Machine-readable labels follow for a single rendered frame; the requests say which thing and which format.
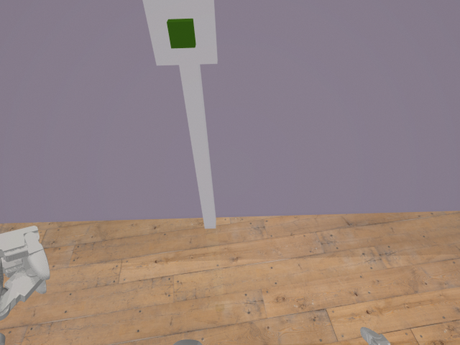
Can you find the panel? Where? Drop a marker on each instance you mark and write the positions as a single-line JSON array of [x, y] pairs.
[[158, 12]]

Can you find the button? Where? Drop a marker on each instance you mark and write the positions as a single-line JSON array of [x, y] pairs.
[[181, 33]]

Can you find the left robot hand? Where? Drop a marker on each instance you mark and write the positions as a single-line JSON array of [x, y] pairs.
[[23, 259]]

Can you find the right robot hand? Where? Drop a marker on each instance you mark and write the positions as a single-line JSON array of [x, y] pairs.
[[373, 338]]

